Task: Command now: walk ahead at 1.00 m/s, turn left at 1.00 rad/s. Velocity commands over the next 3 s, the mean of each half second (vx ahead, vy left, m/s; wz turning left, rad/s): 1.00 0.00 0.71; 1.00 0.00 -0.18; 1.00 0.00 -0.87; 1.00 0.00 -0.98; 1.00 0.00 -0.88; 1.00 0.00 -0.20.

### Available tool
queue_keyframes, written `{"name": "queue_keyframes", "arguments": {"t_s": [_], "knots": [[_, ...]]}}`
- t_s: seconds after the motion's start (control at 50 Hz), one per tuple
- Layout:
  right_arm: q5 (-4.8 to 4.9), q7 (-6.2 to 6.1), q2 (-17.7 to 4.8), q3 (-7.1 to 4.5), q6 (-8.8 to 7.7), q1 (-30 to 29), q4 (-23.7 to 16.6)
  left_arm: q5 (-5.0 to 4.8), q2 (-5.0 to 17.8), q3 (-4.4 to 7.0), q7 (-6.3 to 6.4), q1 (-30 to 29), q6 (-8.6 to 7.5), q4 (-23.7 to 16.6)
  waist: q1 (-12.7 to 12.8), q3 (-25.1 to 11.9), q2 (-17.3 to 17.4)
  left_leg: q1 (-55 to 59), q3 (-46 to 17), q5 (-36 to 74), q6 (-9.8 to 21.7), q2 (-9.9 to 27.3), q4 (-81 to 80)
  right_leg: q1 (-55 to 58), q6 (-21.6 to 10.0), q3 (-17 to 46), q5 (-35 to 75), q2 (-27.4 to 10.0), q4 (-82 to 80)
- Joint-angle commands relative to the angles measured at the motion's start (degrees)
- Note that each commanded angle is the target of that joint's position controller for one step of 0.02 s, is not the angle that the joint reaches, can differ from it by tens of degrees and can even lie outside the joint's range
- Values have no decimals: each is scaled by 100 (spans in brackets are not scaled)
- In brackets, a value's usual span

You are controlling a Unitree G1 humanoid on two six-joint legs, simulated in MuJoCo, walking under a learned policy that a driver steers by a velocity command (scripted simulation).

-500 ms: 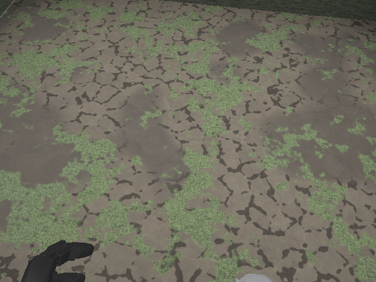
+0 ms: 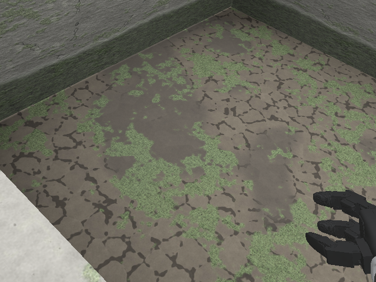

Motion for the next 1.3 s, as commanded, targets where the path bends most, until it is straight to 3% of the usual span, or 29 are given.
{"name": "queue_keyframes", "arguments": {"t_s": [0.02,0.08,0.12,0.14,0.16,0.18,0.2,0.22,0.26,0.32,0.36,0.4,0.44,0.46,0.48,0.54,0.7,0.88,0.98,1.02,1.04,1.06,1.08,1.1,1.12,1.14,1.16,1.2,1.3], "knots": [[306,237,-376,-103,146,-505,-556,543,22,75,71,-169,300,-565,-509,-1567,2372,703,-1241,338,-662,85,-4853,238,-75,-525,537,525,1561],[458,-80,-163,63,421,-1282,-956,569,280,307,-172,822,635,-226,-74,-649,2475,54,-1965,-94,-2282,-333,-7708,826,-237,-657,-359,984,955],[147,-144,-444,-177,416,-2963,-1477,581,661,431,-479,3930,564,584,1581,-760,2846,-1732,-799,1604,-3487,-884,-8299,4939,-806,-1507,-1439,1210,-1184],[130,-152,-375,-369,577,-4155,-1717,508,964,470,-475,5872,380,948,2798,-524,2322,-2905,393,2433,-3922,-1476,-5854,7121,-2099,-1061,-1933,301,-4038],[572,-206,736,-241,789,-2788,-1096,242,284,232,-400,3479,120,595,2010,483,-3211,-2300,334,113,-2108,-1718,2353,4301,-2729,1452,180,-1656,-5316],[11,-337,1843,312,240,459,-615,534,-896,-595,-476,-408,105,-519,-1570,-329,-1723,-2615,-1660,121,-313,-826,2040,3405,-1108,1227,4456,-1217,-2748],[0,-95,739,-57,41,341,-678,324,-28,-6,-410,-354,36,-848,-1429,-1545,-1362,-1817,-1670,1126,-213,-409,2176,4056,-1191,2182,3926,-1548,-3834],[-68,-7,231,-167,-20,59,-851,330,465,114,-387,-612,-173,-1122,-1245,-1387,-1413,-1234,-1753,1563,-353,-248,2884,3038,-1569,3068,765,-1841,-5281],[169,158,-399,-280,107,-430,-740,222,571,164,-421,-1338,-304,-1315,-1026,-813,-693,-15,-692,1619,-733,-81,2669,1567,-1480,1808,538,-1474,-6013],[548,338,155,93,110,-1117,-986,521,614,115,-261,25,-368,-940,-364,-571,-74,1855,249,2082,-823,760,-2008,1153,-653,18,634,-1210,-6136],[497,357,46,45,31,-721,-803,495,1277,392,-279,913,-244,-580,-25,-611,-1027,3194,906,1280,-802,685,-3119,1269,-801,-263,308,-1436,-6662],[407,358,102,81,-18,570,-427,387,1083,376,-412,953,143,-505,-373,-529,-1410,3771,1003,655,-590,636,-4862,2028,-1104,-482,272,-1272,-6096],[215,514,205,151,-235,1878,215,470,-7,91,-453,361,283,-925,-819,7,669,4538,-336,1508,-525,528,-4783,-142,-896,-581,-583,-736,-2425],[399,348,-1319,-283,-207,2487,323,567,-92,25,-426,-482,260,-1742,-1252,-284,2801,4971,-2764,1928,-167,1492,-6307,-1843,-765,-300,-1256,-6,-1545],[318,151,-1546,-396,-345,2564,118,636,-69,18,-341,-1578,119,-2225,-1602,-171,1973,4255,-4850,402,209,2180,-7607,-2373,-691,561,-635,-170,-730],[-68,-50,-713,-113,-532,1010,9,344,-25,19,-376,-318,31,-1484,-292,-606,297,3297,-3574,-330,-138,1983,-7246,-1275,-523,555,1441,-570,-845],[60,-6,-687,-205,-748,2860,845,279,190,34,-595,-365,219,-1010,-726,-474,-271,4584,-2156,917,-155,1614,-7686,-1322,-625,303,2254,-245,-1787],[-5,-99,-475,-146,-893,3936,1471,222,240,94,-717,-557,186,-525,-1113,254,244,5285,-694,2893,-1500,1333,-7671,-1843,-1012,660,2572,559,-1879],[147,-181,-464,-74,-868,4502,1903,205,177,23,-737,-573,62,-427,-1099,325,401,5686,262,6937,-2147,1178,-7480,-1365,-1397,-293,1928,650,-2256],[227,-210,-577,-61,-802,3785,1765,265,398,34,-716,222,31,-366,-472,19,1125,4798,1371,11244,-3030,793,-7276,883,-1719,-1353,1302,977,-3502],[300,-276,-828,-164,-774,3118,1574,375,760,178,-634,1554,22,-112,271,-214,1606,3335,1832,13921,-3873,684,-6551,3479,-1860,-1947,1236,1080,-4444],[542,-405,-1335,-367,-679,1774,1274,318,1397,531,-504,3759,29,487,1836,-356,814,553,2231,13116,-4641,26,-2698,6731,-2502,-1810,1639,795,-5010],[324,-546,-824,-272,-721,2280,1305,-107,1296,598,-376,2480,11,584,1097,-1179,-3246,-83,898,-159,-2707,-65,2858,6369,-2844,364,5256,-982,-5697],[-68,-572,-216,78,-891,818,633,-145,539,237,-304,1797,-25,140,969,-871,-2128,542,429,-761,-1508,265,3925,3812,-2364,-25,4435,-330,-5273],[-35,-478,531,237,-980,604,80,89,630,166,-280,2123,-191,319,417,-860,-1840,-597,-155,-484,-902,484,4346,4335,-2518,792,4474,-716,-4453],[-116,-302,504,353,-1012,1996,-165,172,446,46,-343,1835,-235,134,-787,-1636,-79,-990,-786,313,-575,714,3211,5094,-2590,2141,4463,-1355,-4485],[-329,-191,-17,324,-1012,2583,-118,180,1021,315,-268,1290,-129,-159,-942,-1593,842,-761,-801,1084,-594,792,1916,4380,-2802,2651,2033,-1457,-5606],[-295,-94,-250,326,-694,2132,-239,277,1043,274,-148,-157,-31,-651,-1401,-180,45,454,-327,1317,-997,1091,-403,1065,-2602,2575,186,-1037,-6903],[169,68,-292,274,-396,2627,130,213,951,275,-316,115,-34,-600,-1210,-802,-799,4105,584,2261,-990,976,-4138,-24,-2122,1278,-1,-112,-5382]]}}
